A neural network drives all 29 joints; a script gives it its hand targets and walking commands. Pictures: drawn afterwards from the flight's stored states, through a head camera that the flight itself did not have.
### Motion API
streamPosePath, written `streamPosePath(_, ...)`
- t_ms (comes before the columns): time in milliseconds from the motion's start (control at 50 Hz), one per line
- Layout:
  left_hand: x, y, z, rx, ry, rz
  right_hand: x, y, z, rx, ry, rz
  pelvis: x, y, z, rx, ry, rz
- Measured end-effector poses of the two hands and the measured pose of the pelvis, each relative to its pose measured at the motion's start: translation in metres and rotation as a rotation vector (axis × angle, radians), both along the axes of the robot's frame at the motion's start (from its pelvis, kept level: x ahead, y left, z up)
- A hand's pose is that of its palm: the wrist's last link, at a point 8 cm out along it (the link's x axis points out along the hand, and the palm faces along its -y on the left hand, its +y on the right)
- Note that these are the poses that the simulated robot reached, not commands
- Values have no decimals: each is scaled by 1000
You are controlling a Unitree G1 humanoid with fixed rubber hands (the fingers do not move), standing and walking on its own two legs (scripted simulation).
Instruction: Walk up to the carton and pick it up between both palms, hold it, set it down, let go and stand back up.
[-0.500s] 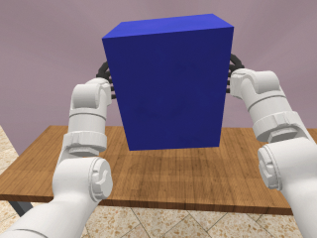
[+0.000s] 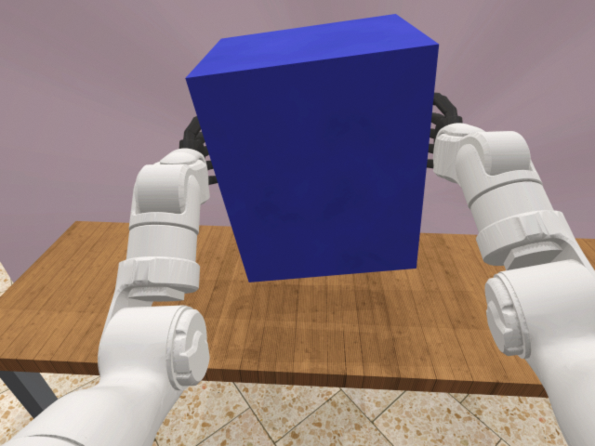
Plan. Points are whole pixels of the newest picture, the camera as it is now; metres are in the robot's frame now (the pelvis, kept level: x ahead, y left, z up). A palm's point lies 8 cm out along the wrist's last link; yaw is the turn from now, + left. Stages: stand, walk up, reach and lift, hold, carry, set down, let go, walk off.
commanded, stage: hold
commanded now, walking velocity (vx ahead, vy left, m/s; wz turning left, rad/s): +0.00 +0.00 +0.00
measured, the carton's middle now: (319, 154) +0.40 -0.01 +0.28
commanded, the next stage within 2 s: none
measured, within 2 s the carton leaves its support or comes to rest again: neither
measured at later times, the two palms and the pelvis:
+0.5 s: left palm (195, 154) +0.36 +0.14 +0.29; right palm (452, 147) +0.37 -0.18 +0.30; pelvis +0.00 -0.02 +0.00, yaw +0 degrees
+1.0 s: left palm (198, 166) +0.37 +0.14 +0.27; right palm (451, 146) +0.37 -0.18 +0.30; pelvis +0.00 +0.00 +0.00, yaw +0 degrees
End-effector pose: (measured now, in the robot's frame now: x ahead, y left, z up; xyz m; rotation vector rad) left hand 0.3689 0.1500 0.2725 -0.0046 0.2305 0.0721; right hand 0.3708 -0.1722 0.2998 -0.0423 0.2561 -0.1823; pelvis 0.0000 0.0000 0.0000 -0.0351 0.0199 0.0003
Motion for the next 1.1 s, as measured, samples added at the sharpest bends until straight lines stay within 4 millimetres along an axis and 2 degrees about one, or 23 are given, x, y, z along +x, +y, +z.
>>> streamPosePath(140, -5, -12, 4, 1, 2, 4, -5, -13, -3, 21, 1, 0, 3, 1, 0, 4, -5, -15)
streamPosePath(320, -10, -21, 18, 27, 4, 23, -6, -22, -4, 23, 5, 20, 1, -9, 0, 4, -11, -26)
streamPosePath(540, -12, -2, 19, 28, 8, 45, -1, -3, -4, -13, 19, 54, -3, -19, 0, 1, -5, 10)
streamPosePath(760, -1, 11, 7, 16, 9, 16, 3, 11, -2, -22, 23, 23, -3, -11, -1, -4, 1, 25)
streamPosePath(960, 0, -2, 0, -2, -3, 0, 0, -2, 0, 4, 2, -3, 2, 2, 0, 2, 0, -1)
streamPosePath(1100, -6, -15, 6, 6, 1, 9, -5, -16, -5, 25, 3, 1, 4, 1, 0, 5, -4, -16)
